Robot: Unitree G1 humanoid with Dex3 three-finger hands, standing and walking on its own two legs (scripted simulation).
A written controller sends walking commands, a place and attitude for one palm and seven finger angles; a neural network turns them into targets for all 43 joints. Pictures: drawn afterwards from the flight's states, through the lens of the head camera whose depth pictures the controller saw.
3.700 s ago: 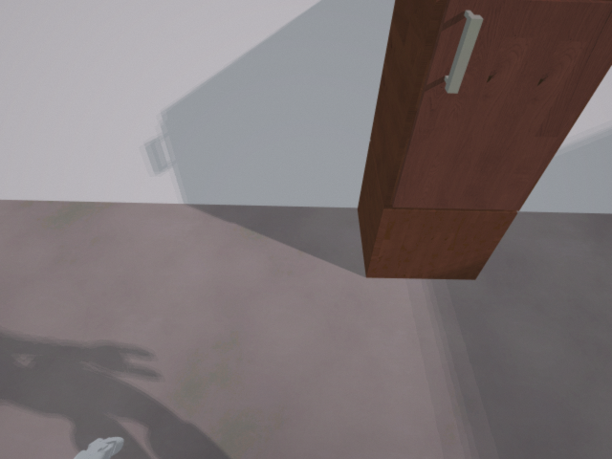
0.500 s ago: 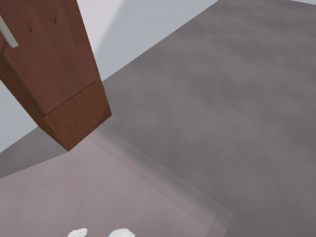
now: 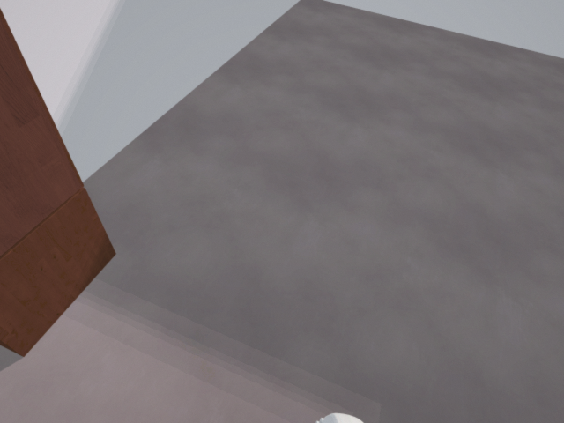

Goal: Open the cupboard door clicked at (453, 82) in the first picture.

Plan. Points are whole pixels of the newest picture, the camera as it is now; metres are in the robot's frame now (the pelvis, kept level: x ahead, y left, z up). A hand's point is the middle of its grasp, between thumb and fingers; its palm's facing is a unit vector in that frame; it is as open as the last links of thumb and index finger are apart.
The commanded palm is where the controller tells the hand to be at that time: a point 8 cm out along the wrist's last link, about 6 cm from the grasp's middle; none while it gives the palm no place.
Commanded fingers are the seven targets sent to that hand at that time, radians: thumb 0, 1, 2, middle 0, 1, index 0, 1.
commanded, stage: walk to a spot facing it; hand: left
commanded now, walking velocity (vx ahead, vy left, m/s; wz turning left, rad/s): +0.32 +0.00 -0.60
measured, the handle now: out of the picture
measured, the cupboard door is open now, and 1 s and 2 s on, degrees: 0 0 0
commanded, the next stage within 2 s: turn to face it in 0.66 s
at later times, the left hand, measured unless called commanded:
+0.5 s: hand (248, 298) +0.38 +0.09 -0.18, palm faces -0.28 -0.94 -0.19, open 7.4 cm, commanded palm none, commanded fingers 0.00 0.90 0.90 -0.20 -0.30 -0.20 -0.30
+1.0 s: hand (247, 240) +0.54 +0.11 -0.19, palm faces -0.34 -0.93 -0.16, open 7.4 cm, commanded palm none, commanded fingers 0.00 0.90 0.90 -0.20 -0.30 -0.20 -0.30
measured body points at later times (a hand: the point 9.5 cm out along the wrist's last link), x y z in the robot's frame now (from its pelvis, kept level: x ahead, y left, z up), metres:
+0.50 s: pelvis +0.23 -0.07 -0.02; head +0.26 -0.07 +0.43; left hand +0.40 +0.13 -0.16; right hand +0.17 -0.29 -0.17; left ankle +0.22 +0.10 -0.64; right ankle +0.25 -0.12 -0.74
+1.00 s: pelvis +0.44 -0.05 +0.00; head +0.47 -0.03 +0.45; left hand +0.55 +0.16 -0.17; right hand +0.41 -0.29 -0.13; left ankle +0.49 +0.02 -0.74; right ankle +0.35 -0.17 -0.67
